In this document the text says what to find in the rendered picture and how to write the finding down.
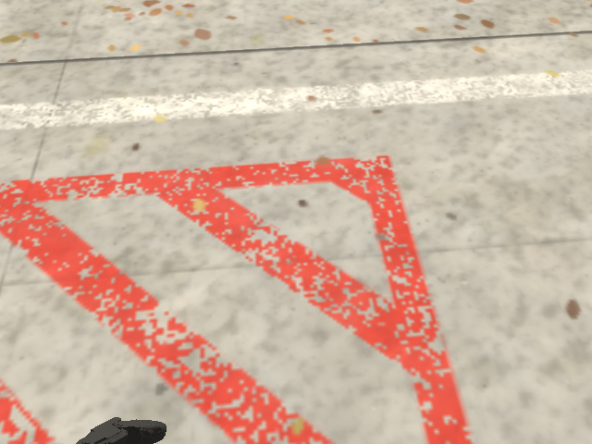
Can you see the left robot hand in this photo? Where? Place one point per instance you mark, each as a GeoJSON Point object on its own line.
{"type": "Point", "coordinates": [115, 431]}

